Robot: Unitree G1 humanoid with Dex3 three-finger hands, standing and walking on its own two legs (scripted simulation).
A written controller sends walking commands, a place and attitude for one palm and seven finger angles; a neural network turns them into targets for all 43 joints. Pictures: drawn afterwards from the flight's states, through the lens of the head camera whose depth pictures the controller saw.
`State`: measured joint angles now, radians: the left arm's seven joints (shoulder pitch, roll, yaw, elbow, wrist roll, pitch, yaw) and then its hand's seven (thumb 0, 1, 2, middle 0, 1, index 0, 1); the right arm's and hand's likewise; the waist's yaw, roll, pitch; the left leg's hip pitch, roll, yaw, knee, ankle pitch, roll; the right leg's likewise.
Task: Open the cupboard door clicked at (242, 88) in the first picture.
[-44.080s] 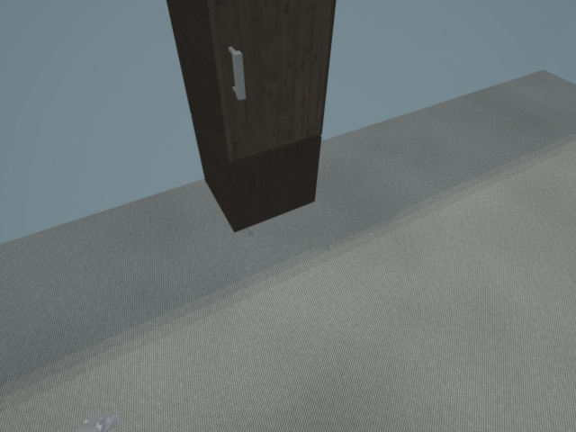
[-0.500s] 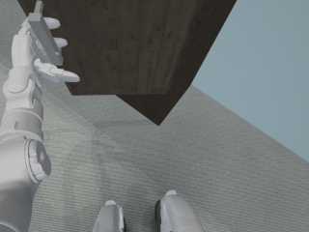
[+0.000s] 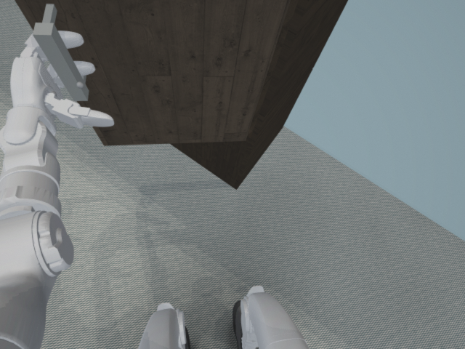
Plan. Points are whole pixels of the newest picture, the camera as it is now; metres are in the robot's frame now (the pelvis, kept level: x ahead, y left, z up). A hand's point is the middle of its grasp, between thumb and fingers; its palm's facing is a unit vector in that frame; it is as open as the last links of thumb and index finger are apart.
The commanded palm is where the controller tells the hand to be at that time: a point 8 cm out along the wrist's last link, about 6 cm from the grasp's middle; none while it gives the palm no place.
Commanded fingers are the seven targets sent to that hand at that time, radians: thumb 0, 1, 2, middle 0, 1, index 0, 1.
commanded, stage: close the thumb around the handle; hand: left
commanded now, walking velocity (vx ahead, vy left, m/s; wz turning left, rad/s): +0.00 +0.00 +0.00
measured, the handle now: (66, 56) +0.58 +0.21 +0.07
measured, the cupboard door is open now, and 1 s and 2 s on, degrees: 41 42 87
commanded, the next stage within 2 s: pull the door open along its arc in 0.72 s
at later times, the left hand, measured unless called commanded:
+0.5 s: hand (78, 84) +0.53 +0.19 +0.06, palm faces -0.01 -1.00 +0.00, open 7.9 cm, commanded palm +0.51 +0.23 +0.07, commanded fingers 0.00 0.90 0.90 -0.40 -1.35 -0.40 -1.35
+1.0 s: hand (83, 86) +0.52 +0.19 +0.07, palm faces +0.02 -1.00 -0.01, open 5.6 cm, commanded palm +0.49 +0.23 +0.07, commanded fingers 0.00 0.90 0.90 -0.40 -1.35 -0.40 -1.35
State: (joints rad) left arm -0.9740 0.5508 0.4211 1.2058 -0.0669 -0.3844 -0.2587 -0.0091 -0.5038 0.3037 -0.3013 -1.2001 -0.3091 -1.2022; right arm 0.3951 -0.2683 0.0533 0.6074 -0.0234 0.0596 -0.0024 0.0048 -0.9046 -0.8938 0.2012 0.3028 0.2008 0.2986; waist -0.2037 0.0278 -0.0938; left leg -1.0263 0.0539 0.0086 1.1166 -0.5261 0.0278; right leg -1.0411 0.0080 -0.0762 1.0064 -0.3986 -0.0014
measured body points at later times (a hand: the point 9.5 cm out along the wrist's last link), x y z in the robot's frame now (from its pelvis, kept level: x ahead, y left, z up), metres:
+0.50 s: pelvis +0.00 +0.01 +0.00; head +0.16 +0.04 +0.42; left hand +0.52 +0.25 +0.07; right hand +0.00 -0.26 -0.11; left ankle -0.01 +0.10 -0.66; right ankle +0.04 -0.13 -0.66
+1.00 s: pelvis +0.00 +0.00 +0.00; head +0.15 +0.02 +0.43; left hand +0.52 +0.24 +0.07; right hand -0.01 -0.26 -0.10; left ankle -0.01 +0.10 -0.66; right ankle +0.04 -0.13 -0.66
